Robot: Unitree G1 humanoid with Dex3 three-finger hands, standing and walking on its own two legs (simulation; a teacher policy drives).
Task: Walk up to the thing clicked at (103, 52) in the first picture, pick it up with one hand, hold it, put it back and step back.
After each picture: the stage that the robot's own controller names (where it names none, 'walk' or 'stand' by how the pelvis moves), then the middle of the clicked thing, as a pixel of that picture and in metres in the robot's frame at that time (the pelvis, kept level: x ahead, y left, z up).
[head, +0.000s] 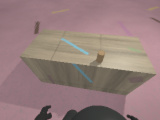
stand; (100, 56) +0.59 -0.09 -0.08
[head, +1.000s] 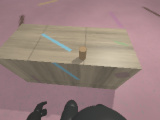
walk; (82, 53) +0.53 +0.09 -0.05
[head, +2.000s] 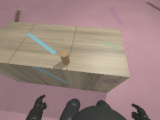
stand; (65, 57) +0.44 +0.22 -0.04
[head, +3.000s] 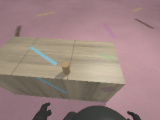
stand; (66, 68) +0.43 +0.21 -0.08
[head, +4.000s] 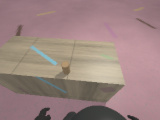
stand; (66, 68) +0.43 +0.21 -0.09
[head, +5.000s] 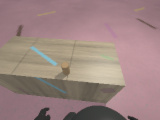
stand; (65, 68) +0.42 +0.21 -0.09
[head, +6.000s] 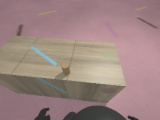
stand; (66, 68) +0.42 +0.21 -0.09
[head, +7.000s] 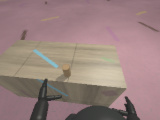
rise first; (66, 70) +0.41 +0.22 -0.08
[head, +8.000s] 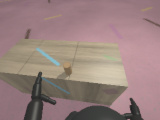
go down; (67, 68) +0.43 +0.22 -0.08
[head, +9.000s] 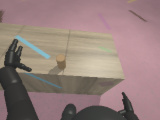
go down; (61, 62) +0.43 +0.20 -0.03
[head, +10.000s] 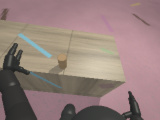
approach; (62, 61) +0.43 +0.20 -0.03
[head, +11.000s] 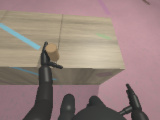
close; (53, 53) +0.45 +0.22 +0.02
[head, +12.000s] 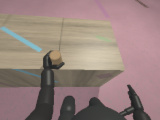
lift; (56, 59) +0.40 +0.20 +0.01
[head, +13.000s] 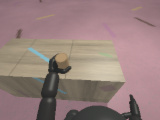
lift; (63, 63) +0.33 +0.17 +0.14
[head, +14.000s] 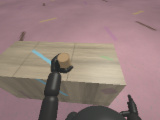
hold; (65, 63) +0.33 +0.16 +0.15
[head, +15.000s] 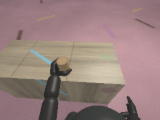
hold; (64, 66) +0.33 +0.17 +0.11
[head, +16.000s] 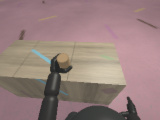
crouch; (64, 63) +0.33 +0.17 +0.13
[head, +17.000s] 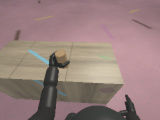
crouch; (62, 59) +0.38 +0.19 +0.12
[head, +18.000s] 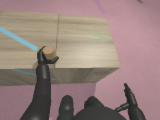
lower; (51, 55) +0.44 +0.22 -0.01
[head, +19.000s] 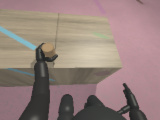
lower; (49, 52) +0.45 +0.22 +0.02
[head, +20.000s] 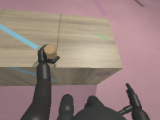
lower; (51, 54) +0.44 +0.22 +0.02
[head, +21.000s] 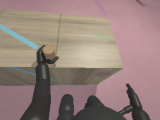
lower; (50, 54) +0.44 +0.22 +0.02
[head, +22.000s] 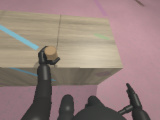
loosen; (52, 55) +0.43 +0.22 +0.02
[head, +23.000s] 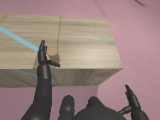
withdraw; (54, 56) +0.43 +0.21 +0.01
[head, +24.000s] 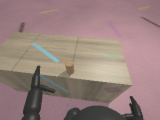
sink last; (69, 67) +0.41 +0.18 -0.04
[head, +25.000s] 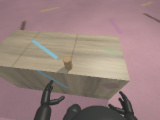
stand; (68, 63) +0.43 +0.20 -0.03
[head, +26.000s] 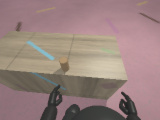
stand; (64, 64) +0.42 +0.21 -0.02
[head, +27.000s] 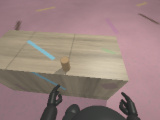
stand; (65, 64) +0.42 +0.21 -0.02
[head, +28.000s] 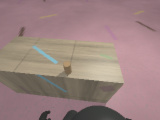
stand; (67, 67) +0.44 +0.20 -0.08
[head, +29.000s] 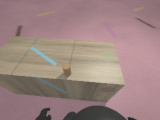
stand; (67, 69) +0.41 +0.20 -0.08
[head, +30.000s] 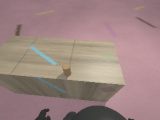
stand; (66, 69) +0.41 +0.20 -0.09
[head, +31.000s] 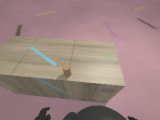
walk; (67, 70) +0.40 +0.20 -0.09
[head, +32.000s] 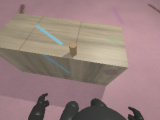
walk; (73, 49) +0.55 +0.16 -0.06
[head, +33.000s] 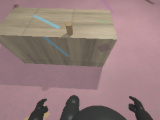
walk; (69, 29) +0.79 +0.26 -0.05
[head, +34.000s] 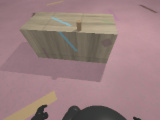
stand; (79, 25) +1.05 +0.20 -0.06
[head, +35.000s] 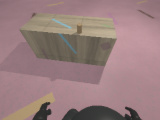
stand; (79, 28) +1.04 +0.18 -0.08
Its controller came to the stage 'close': yes
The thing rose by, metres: 0.22
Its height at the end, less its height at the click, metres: +0.00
